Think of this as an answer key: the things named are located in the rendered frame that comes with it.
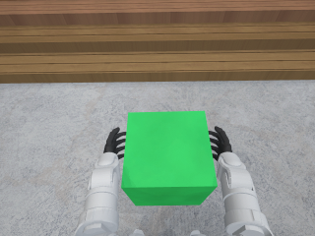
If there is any robot left forearm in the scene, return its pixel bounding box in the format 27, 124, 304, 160
74, 152, 121, 236

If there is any robot right hand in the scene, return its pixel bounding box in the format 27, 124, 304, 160
208, 126, 232, 161

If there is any robot left hand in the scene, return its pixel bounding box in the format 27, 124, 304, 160
103, 127, 127, 159

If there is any robot right forearm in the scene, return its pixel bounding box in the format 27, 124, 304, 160
217, 151, 274, 236

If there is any carton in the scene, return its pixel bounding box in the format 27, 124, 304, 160
121, 110, 218, 207

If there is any left robot shin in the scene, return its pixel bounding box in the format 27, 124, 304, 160
133, 229, 144, 235

